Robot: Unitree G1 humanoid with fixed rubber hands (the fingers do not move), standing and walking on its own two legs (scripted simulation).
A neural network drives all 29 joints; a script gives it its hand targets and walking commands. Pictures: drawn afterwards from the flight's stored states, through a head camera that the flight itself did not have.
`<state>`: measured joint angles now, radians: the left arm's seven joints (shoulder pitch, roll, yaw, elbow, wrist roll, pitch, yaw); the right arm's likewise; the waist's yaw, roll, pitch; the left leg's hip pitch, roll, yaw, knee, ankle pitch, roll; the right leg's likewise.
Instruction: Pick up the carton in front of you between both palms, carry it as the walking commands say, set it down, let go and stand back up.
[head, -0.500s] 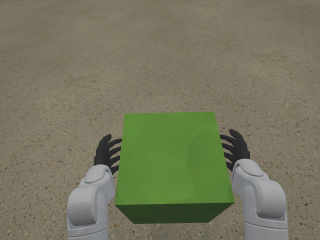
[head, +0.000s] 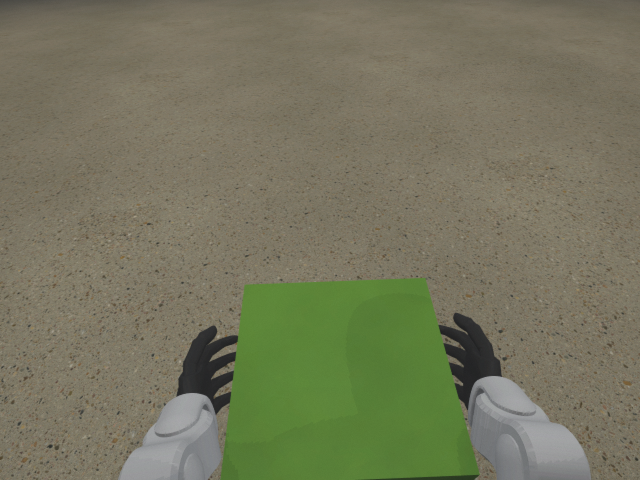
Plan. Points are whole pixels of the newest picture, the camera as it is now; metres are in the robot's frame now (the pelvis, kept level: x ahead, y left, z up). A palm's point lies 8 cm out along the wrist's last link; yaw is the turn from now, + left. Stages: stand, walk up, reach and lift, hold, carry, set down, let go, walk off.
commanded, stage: carry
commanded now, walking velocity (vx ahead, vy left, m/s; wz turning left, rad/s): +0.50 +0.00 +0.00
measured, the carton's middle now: (338, 409) +0.23 +0.00 +0.01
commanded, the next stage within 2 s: none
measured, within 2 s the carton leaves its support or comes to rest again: neither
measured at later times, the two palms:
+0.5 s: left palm (239, 216) +0.52 +0.14 +0.10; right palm (420, 206) +0.53 -0.16 +0.10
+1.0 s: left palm (250, 188) +0.63 +0.14 +0.08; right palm (409, 185) +0.62 -0.16 +0.08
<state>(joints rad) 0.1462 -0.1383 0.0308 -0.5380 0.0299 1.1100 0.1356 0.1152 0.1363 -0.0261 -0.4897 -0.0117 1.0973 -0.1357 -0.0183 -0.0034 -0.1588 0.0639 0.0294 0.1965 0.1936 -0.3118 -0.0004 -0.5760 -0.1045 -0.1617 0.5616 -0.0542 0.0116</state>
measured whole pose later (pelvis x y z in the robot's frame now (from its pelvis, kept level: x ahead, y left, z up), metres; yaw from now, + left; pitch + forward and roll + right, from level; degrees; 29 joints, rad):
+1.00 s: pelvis +0.41 -0.01 -0.01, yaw -1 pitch +4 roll +1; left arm 0.10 -0.14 0.04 -0.55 0.02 1.15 0.14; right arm 0.09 0.14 -0.04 -0.53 -0.02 1.14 -0.15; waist 0.00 -0.02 -0.15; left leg -0.37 0.06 0.23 0.56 -0.26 0.03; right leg -0.10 -0.08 -0.14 0.49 -0.44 0.04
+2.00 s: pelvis +0.34 -0.02 -0.01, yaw -1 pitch +2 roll +0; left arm -0.16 -0.13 0.14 0.10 0.20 0.69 0.04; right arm -0.18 0.14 -0.15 0.13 -0.20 0.68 -0.04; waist 0.00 -0.01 -0.04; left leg -0.41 0.09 0.20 0.51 -0.13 0.03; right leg -0.18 -0.05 -0.17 0.54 -0.39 -0.01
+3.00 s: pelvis +0.33 -0.03 +0.00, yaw -10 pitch -5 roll +0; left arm -0.15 -0.13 0.14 0.11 0.23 0.70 0.04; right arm -0.18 0.14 -0.16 0.19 -0.22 0.66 -0.02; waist -0.01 -0.02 0.06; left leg -0.18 0.04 -0.09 0.35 -0.09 -0.05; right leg -0.02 0.03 0.02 0.39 -0.29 -0.02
